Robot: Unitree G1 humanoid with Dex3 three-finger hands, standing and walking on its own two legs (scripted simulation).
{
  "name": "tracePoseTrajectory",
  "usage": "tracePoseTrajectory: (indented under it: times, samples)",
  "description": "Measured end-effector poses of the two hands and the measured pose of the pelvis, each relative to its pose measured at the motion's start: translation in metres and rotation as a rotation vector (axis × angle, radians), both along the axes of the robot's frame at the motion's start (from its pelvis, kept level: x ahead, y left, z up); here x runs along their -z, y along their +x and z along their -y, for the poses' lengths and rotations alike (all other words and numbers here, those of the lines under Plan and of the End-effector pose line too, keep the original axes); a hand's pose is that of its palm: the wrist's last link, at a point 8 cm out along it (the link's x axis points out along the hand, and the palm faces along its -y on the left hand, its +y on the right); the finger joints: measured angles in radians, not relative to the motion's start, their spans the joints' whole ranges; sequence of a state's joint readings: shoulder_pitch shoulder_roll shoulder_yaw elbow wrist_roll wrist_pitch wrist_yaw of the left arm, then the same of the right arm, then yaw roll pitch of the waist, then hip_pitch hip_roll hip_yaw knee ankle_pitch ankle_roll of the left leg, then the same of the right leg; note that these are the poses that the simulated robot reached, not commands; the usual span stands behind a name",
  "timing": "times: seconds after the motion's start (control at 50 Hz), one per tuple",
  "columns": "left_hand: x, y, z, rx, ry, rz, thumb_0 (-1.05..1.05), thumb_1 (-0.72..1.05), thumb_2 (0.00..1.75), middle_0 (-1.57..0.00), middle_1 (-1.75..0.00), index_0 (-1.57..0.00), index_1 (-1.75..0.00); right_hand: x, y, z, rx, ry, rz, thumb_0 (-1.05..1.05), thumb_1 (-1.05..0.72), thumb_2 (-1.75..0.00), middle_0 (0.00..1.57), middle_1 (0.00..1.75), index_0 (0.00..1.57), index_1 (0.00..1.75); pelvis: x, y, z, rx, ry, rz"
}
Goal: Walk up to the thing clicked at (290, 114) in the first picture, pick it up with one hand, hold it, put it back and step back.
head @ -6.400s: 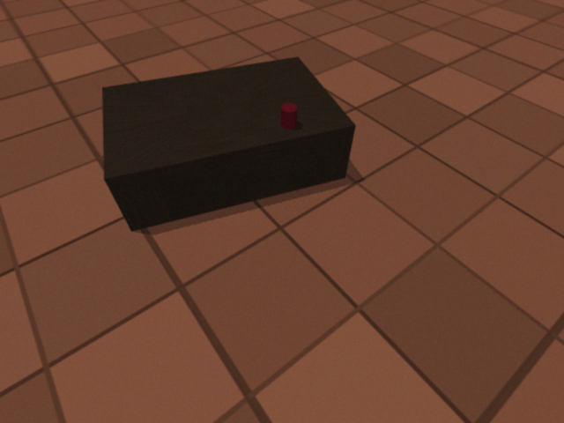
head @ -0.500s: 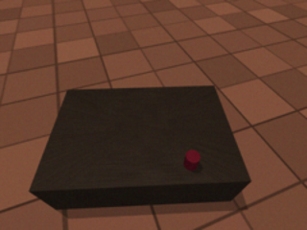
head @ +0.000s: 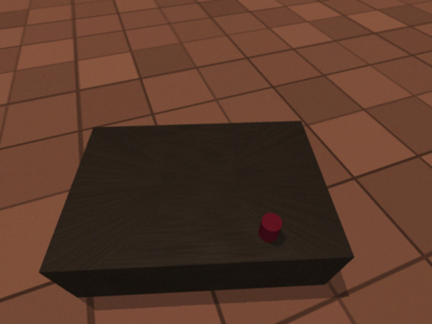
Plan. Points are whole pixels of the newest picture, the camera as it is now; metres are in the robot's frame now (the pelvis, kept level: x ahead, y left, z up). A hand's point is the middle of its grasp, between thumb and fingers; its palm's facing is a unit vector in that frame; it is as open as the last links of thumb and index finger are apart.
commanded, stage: stand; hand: right
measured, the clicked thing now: (269, 227) +0.49 -0.19 -0.41
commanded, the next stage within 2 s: go down in 0.84 s
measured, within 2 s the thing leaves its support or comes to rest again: neither
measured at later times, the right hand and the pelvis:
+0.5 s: hand out of the picture +0.08 -0.25 -0.16, palm faces -0.02 +0.94 -0.33, open 7.4 cm; pelvis +0.01 +0.00 +0.00, yaw +0 degrees
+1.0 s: hand out of the picture +0.10 -0.25 -0.16, palm faces +0.03 +0.94 -0.33, open 7.6 cm; pelvis +0.01 +0.00 +0.00, yaw +0 degrees
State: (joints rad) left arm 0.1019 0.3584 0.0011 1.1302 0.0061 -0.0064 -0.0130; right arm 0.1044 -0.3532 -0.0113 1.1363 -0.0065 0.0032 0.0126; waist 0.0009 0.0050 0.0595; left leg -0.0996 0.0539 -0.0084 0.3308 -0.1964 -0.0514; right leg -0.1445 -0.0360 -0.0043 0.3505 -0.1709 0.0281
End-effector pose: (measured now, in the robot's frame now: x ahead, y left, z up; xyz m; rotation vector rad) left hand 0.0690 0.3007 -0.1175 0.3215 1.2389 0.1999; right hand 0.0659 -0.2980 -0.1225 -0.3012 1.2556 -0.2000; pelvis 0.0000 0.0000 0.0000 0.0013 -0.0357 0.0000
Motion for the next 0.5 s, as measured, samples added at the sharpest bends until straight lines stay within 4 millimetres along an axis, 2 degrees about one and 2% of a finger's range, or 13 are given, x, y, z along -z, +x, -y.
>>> tracePoseTrajectory:
  times: [0.5]
  samples:
    - [-0.0005, 0.0065, 0.0002, -0.003, 0.002, 0.000, 0.00, 0.91, 0.89, -0.20, -0.30, -0.20, -0.30, 0.0001, 0.0091, -0.0007, -0.005, -0.001, 0.005, 0.01, -0.90, -0.90, 0.20, 0.30, 0.20, 0.30, -0.0002, 0.0067, 0.0000, 0.001, -0.001, -0.003]
